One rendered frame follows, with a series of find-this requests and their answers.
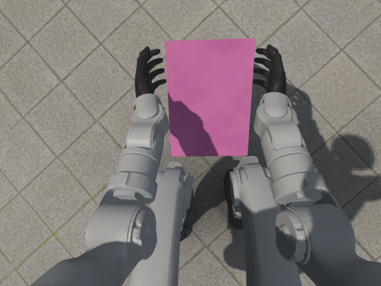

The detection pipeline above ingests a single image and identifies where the robot right thigh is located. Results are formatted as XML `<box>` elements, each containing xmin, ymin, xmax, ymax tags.
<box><xmin>230</xmin><ymin>163</ymin><xmax>302</xmax><ymax>286</ymax></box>

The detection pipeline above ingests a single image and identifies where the robot left forearm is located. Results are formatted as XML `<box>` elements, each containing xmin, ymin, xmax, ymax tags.
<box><xmin>86</xmin><ymin>94</ymin><xmax>170</xmax><ymax>235</ymax></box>

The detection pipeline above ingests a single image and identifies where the carton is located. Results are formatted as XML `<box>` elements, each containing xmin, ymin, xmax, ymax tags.
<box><xmin>165</xmin><ymin>38</ymin><xmax>255</xmax><ymax>157</ymax></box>

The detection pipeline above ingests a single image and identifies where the right robot hand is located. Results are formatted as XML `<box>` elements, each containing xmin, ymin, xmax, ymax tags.
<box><xmin>252</xmin><ymin>44</ymin><xmax>286</xmax><ymax>95</ymax></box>

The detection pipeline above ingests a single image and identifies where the right robot upper arm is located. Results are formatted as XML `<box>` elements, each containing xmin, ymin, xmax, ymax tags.
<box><xmin>276</xmin><ymin>204</ymin><xmax>381</xmax><ymax>286</ymax></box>

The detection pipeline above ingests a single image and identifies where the left robot hand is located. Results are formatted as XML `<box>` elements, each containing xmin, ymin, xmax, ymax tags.
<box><xmin>135</xmin><ymin>46</ymin><xmax>166</xmax><ymax>98</ymax></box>

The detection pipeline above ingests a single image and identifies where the left robot upper arm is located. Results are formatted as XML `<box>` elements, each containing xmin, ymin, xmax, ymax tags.
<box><xmin>30</xmin><ymin>203</ymin><xmax>157</xmax><ymax>286</ymax></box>

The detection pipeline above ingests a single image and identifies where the robot right forearm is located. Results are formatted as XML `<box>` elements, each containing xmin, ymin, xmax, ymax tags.
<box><xmin>254</xmin><ymin>92</ymin><xmax>355</xmax><ymax>238</ymax></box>

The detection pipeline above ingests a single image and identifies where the robot right shin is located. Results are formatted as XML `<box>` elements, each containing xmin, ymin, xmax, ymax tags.
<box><xmin>232</xmin><ymin>156</ymin><xmax>271</xmax><ymax>218</ymax></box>

